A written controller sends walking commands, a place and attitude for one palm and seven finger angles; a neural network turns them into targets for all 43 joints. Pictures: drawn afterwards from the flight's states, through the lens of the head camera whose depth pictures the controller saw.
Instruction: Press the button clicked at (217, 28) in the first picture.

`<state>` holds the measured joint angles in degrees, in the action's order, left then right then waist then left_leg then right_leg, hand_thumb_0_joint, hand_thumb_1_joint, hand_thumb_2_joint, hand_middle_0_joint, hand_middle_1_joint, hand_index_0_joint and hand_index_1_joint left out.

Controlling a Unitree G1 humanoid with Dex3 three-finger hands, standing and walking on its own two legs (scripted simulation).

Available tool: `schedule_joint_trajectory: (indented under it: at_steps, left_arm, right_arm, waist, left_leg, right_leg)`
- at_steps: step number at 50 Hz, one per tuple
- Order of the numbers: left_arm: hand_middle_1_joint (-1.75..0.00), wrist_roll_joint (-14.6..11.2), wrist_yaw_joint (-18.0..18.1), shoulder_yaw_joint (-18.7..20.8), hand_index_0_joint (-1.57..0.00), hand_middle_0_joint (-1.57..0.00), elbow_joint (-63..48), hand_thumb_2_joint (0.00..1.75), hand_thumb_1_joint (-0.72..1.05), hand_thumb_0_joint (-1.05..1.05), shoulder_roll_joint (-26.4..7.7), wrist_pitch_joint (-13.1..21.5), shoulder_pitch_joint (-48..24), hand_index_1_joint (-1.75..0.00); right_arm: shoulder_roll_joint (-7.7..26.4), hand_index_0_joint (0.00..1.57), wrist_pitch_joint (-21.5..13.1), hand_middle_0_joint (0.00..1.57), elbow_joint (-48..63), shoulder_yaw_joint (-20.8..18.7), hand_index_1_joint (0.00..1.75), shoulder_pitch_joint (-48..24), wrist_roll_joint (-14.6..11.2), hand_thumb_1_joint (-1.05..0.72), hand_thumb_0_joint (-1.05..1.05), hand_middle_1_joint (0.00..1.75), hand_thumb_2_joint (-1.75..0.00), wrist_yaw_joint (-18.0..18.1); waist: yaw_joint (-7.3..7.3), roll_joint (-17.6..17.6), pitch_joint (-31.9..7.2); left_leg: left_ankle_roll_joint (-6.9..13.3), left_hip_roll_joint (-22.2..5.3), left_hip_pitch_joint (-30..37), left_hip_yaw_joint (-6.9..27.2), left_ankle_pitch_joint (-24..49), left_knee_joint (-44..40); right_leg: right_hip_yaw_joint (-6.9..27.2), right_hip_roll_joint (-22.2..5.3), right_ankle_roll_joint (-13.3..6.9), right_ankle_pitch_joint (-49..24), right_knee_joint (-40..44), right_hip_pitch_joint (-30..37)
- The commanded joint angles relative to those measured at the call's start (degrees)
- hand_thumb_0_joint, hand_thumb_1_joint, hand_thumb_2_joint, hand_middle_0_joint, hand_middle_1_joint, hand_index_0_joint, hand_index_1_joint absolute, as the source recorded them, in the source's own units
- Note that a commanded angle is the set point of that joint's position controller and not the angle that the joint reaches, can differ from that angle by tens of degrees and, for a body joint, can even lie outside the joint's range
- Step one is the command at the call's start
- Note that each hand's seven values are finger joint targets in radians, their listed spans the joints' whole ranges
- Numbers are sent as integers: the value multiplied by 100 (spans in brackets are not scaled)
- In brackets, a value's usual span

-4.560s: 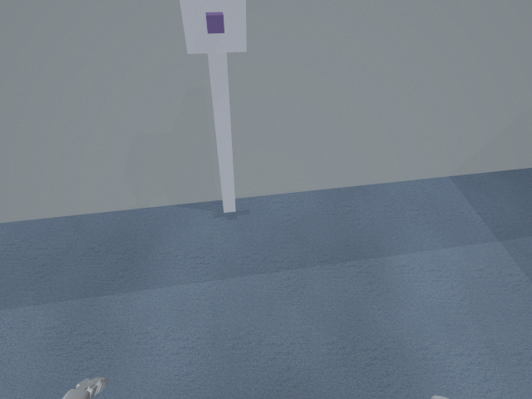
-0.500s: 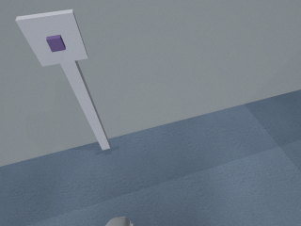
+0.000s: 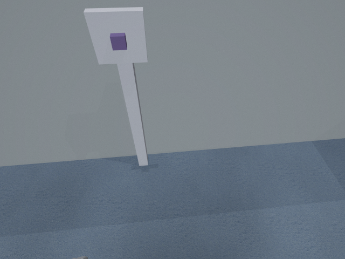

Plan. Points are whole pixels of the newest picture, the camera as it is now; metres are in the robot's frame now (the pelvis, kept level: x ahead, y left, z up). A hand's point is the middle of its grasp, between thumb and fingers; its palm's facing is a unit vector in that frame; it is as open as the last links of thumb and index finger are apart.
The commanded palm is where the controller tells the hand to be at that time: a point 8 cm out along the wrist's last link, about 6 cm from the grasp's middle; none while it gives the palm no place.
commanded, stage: turn to face it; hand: left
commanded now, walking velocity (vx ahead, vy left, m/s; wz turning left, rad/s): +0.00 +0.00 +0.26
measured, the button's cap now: (118, 41) +0.74 +0.22 +0.12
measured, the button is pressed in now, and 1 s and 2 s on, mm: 0 0 0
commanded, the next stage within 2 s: take the last steps up to it in 0.06 s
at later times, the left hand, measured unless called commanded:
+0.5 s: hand out of the picture -0.06 +0.18 -0.18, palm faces +0.22 -0.96 -0.17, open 7.3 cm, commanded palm none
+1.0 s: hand (115, 220) +0.25 +0.18 -0.18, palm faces +0.03 -0.98 -0.17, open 7.4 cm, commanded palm none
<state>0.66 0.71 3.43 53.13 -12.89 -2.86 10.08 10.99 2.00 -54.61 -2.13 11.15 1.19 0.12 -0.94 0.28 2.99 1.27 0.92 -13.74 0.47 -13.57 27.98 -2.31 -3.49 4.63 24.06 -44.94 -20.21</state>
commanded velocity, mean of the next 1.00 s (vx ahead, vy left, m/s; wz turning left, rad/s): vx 0.24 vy -0.07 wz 0.01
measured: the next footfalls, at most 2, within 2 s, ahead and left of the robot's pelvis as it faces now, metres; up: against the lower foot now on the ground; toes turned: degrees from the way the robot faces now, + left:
right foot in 0.06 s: +0.04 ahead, -0.13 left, +0.00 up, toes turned -3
left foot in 0.50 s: +0.02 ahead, +0.13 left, +0.00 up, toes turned +14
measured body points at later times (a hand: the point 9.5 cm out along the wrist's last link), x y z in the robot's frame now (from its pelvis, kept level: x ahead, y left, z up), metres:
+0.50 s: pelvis +0.01 +0.01 +0.00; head +0.00 +0.03 +0.45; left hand -0.08 +0.23 -0.17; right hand +0.08 -0.23 -0.15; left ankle -0.02 +0.12 -0.74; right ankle +0.00 -0.13 -0.74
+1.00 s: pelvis +0.16 +0.00 -0.02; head +0.19 +0.00 +0.43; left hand +0.25 +0.24 -0.16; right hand +0.03 -0.19 -0.16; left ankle -0.01 +0.12 -0.74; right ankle +0.28 -0.10 -0.73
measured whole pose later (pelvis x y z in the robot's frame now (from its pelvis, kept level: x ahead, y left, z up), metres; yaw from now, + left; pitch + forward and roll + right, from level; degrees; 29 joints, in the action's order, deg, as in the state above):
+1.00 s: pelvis +0.16 +0.00 -0.02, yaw +4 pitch -1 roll +0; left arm 1.2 -1.7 3.3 59.5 -10.1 1.1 6.6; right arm 4.7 -2.6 -68.3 -1.6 29.6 1.4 1.9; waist -4.2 0.5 4.0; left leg -3.3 -5.5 5.3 -9.1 -27.0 24.1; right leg -7.6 -3.2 -1.3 10.4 -35.3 -26.1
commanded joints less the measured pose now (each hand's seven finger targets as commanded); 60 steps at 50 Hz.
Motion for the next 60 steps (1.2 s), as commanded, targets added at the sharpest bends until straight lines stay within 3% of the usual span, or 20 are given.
schedule_joint_trajectory:
  at_steps: [1, 2, 3, 4, 5, 10, 18, 23, 25, 26, 29, 33, 45, 47, 49, 50, 51, 52, 55, 60]
  left_arm:
    - [-30, -35, 79, 73, -20, -20, -202, 90, 90, 0, -418, 215, 656, -30]
    - [-30, 0, 104, 106, -20, -20, -166, 90, 90, 0, -636, 279, 791, -30]
    - [-30, 91, 152, 196, -20, -20, -164, 90, 90, 0, -1120, 361, 881, -30]
    - [-30, 74, 136, 200, -20, -20, -266, 90, 90, 0, -1385, 335, 852, -30]
    - [-30, 61, 140, 148, -20, -20, -318, 90, 90, 0, -1172, 311, 611, -30]
    - [-30, 42, 108, 46, -20, -20, -281, 90, 90, 0, -615, 391, 231, -30]
    - [-30, 143, 50, 55, -20, -20, 419, 90, 90, 0, -628, 535, 1339, -30]
    - [-30, 36, -15, 56, -20, -20, 671, 90, 90, 0, -558, 458, 1083, -30]
    - [-30, -9, -87, -72, -20, -20, 488, 90, 90, 0, 44, 421, 876, -30]
    - [-30, 61, -93, -57, -20, -20, 292, 90, 90, 0, -41, 403, 472, -30]
    - [-30, 137, -174, 26, -20, -20, 522, 90, 90, 0, -108, 350, 449, -30]
    - [-30, 103, -224, 16, -20, -20, 825, 90, 90, 0, 82, 339, 933, -30]
    - [-30, 23, -240, -30, -20, -20, 278, 90, 90, 0, 189, 372, -613, -30]
    - [-30, 15, -213, 9, -20, -20, 405, 90, 90, 0, 41, 429, -132, -30]
    - [-30, 55, -172, 113, -20, -20, 862, 90, 90, 0, -241, 547, 1276, -30]
    - [-30, 108, -104, 245, -20, -20, 1058, 90, 90, 0, -749, 639, 1957, -30]
    - [-30, 37, -55, 342, -20, -20, 1130, 90, 90, 0, -1226, 653, 2286, -30]
    - [-30, -51, 3, 302, -20, -20, 1024, 90, 90, 0, -1171, 609, 1995, -30]
    - [-30, -13, 50, 98, -20, -20, 691, 90, 90, 0, -464, 578, 565, -30]
    - [-30, 53, 82, -83, -20, -20, 608, 90, 90, 0, 68, 639, 260, -30]
  right_arm:
    - [1125, 20, -90, 20, 336, -307, 30, -122, -7, -90, 0, 30, -90, 41]
    - [953, 20, -102, 20, 322, -292, 30, -66, -51, -90, 0, 30, -90, 11]
    - [513, 20, -101, 20, 406, -221, 30, 77, -96, -90, 0, 30, -90, -14]
    - [633, 20, -33, 20, 535, -267, 30, -111, -66, -90, 0, 30, -90, 9]
    - [693, 20, 38, 20, 448, -306, 30, -142, -31, -90, 0, 30, -90, -5]
    - [569, 20, 110, 20, -39, -303, 30, 387, 32, -90, 0, 30, -90, -84]
    - [300, 20, -142, 20, 14, -191, 30, -212, 49, -90, 0, 30, -90, -149]
    - [244, 20, -330, 20, -442, -121, 30, 891, 9, -90, 0, 30, -90, -46]
    - [1038, 20, -390, 20, -699, -293, 30, 1768, 60, -90, 0, 30, -90, 52]
    - [1287, 20, -353, 20, -695, -347, 30, 1915, 75, -90, 0, 30, -90, 93]
    - [716, 20, -427, 20, -629, -157, 30, 1290, 44, -90, 0, 30, -90, 154]
    - [439, 20, -597, 20, -679, -63, 30, 1311, -15, -90, 0, 30, -90, 201]
    - [375, 20, -593, 20, -1120, -103, 30, 2033, 80, -90, 0, 30, -90, 249]
    - [501, 20, -577, 20, -1122, -154, 30, 1872, 67, -90, 0, 30, -90, 244]
    - [549, 20, -573, 20, -1078, -173, 30, 1664, -1, -90, 0, 30, -90, 211]
    - [322, 20, -567, 20, -1042, -151, 30, 1864, -67, -90, 0, 30, -90, 133]
    - [18, 20, -555, 20, -879, -92, 30, 2080, -112, -90, 0, 30, -90, 137]
    - [148, 20, -479, 20, -737, -99, 30, 1739, -150, -90, 0, 30, -90, 163]
    - [-66, 20, -370, 20, -709, -123, 30, 1224, -32, -90, 0, 30, -90, 98]
    - [-327, 20, -166, 20, -761, -61, 30, 1529, 37, -90, 0, 30, -90, 79]
  waist:
    - [258, 699, -488]
    - [317, 223, -557]
    - [304, -1331, -654]
    - [392, -1634, -462]
    - [301, -969, -306]
    - [12, -888, -13]
    - [483, -905, 98]
    - [-42, -509, -70]
    - [-446, 1810, -12]
    - [-543, 1610, 421]
    - [-212, 908, 1064]
    - [58, 675, 549]
    - [-245, 851, 823]
    - [11, 820, 465]
    - [665, 452, -309]
    - [888, -557, -1035]
    - [759, -1682, -1691]
    - [736, -1088, -1357]
    - [225, -294, -24]
    - [-221, -596, 21]
  left_leg:
    - [541, -1147, -230, 1229, 1790, -295]
    - [248, -843, -670, 1019, 1080, 135]
    - [-189, -71, -1551, 184, -627, 1303]
    - [-272, 73, -1570, 203, -2009, 2348]
    - [-247, -41, -1484, 415, -1797, 3033]
    - [-379, -257, -1557, 140, -537, 3846]
    - [-322, -539, -1356, -452, -1082, 1535]
    - [-211, -349, 907, -894, -285, -445]
    - [347, -2116, 1789, 1599, -2079, -1707]
    - [706, -2698, 1332, 2289, -2647, -2235]
    - [535, -2233, 431, 1440, -1996, -2341]
    - [378, -1687, 884, 157, 432, -1995]
    - [551, -1883, 1325, -360, 2781, -1372]
    - [494, -1915, 1243, -437, 3737, -746]
    - [193, -1530, 716, -754, 3544, 802]
    - [-30, -1061, -458, -1001, 1721, 2397]
    - [-193, -238, -1374, -775, -2002, 4188]
    - [-41, -413, -1495, -110, -2095, 4834]
    - [-46, -964, -1563, -28, -1000, 4798]
    - [-279, -892, -787, -321, -551, 3107]
  right_leg:
    - [-140, 93, -94, -1109, 1696, 1107]
    - [193, -238, -162, -1523, 2335, 1693]
    - [1646, -1620, -606, -2027, 2812, 2194]
    - [2158, -2415, -1209, -2380, 2985, 1366]
    - [1705, -2195, -1394, -1927, 3032, 941]
    - [592, -1243, -950, -781, 3209, 735]
    - [937, -1460, -1302, 99, 3530, 1461]
    - [231, -881, -924, 444, 2720, 234]
    - [-735, 22, -413, 577, 463, -1436]
    - [-445, 27, -445, 738, -510, -1838]
    - [76, -354, -470, -293, -1593, -1847]
    - [-28, -305, -299, -1212, -1828, -1635]
    - [-450, -190, -494, -1212, 387, -1375]
    - [-570, 52, -651, -1049, 838, -401]
    - [-634, 232, -744, -1783, 1499, 1529]
    - [495, -815, -1076, -2157, 1650, 2979]
    - [2548, -2161, -1667, -3206, 2239, 3557]
    - [2603, -2287, -1935, -2981, 2657, 2892]
    - [1509, -1759, -1622, -939, 3181, 675]
    - [196, -1152, -1345, -2118, 3329, -254]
